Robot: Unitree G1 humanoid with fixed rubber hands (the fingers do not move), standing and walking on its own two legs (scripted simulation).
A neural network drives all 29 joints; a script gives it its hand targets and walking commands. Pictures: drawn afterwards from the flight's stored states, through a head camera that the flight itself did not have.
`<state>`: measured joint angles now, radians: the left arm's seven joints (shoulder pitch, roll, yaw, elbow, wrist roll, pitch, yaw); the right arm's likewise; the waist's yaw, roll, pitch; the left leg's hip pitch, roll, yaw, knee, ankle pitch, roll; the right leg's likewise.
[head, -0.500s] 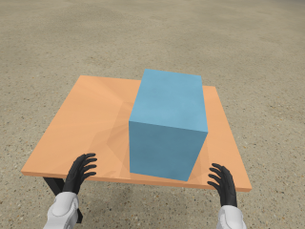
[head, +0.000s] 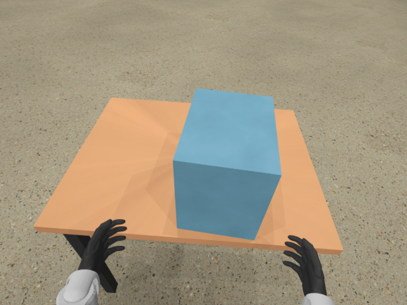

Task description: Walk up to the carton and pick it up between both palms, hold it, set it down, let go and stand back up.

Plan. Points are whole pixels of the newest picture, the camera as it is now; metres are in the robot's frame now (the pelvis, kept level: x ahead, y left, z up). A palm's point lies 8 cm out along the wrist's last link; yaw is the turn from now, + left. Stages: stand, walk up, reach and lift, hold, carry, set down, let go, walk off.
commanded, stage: set down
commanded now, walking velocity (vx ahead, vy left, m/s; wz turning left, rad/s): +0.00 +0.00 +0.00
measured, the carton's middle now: (224, 162) +0.48 -0.05 +0.01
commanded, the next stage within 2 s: let go in 1.26 s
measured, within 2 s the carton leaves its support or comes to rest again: neither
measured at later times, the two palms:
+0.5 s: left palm (90, 272) +0.20 +0.22 -0.03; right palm (315, 286) +0.19 -0.22 -0.03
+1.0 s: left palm (87, 288) +0.18 +0.22 -0.06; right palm (315, 299) +0.17 -0.22 -0.06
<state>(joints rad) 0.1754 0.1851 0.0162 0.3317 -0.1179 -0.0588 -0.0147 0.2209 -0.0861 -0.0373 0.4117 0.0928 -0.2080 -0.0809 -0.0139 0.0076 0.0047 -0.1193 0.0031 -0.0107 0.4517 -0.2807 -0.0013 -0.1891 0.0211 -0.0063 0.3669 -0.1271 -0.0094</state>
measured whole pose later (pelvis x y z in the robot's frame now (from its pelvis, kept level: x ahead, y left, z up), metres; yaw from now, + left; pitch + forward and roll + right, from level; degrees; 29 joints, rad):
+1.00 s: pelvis +0.01 +0.00 +0.00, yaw +0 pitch -2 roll -1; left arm 0.22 0.19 0.02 0.43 -0.06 0.08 -0.01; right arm 0.24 -0.17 -0.05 0.54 0.08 -0.16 0.01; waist 0.01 0.03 0.03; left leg -0.10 0.00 -0.01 0.43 -0.29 0.00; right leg -0.18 0.02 -0.01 0.37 -0.15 -0.01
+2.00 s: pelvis +0.02 +0.00 +0.00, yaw +0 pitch -2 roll -1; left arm 0.22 0.37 0.02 0.62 0.02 0.00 0.01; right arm 0.24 -0.42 -0.04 0.64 0.02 -0.05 0.01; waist 0.02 0.01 0.03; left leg -0.10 0.00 -0.01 0.43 -0.30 0.01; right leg -0.18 0.02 -0.01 0.37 -0.16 0.00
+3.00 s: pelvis +0.02 +0.00 +0.00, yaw +0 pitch -2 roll -1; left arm 0.22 0.38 0.02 0.84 0.02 -0.01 0.00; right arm 0.24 -0.41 -0.02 0.75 0.02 -0.03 0.01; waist 0.01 0.02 0.03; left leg -0.10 0.00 -0.01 0.43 -0.31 0.01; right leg -0.18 0.02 -0.01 0.37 -0.16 0.00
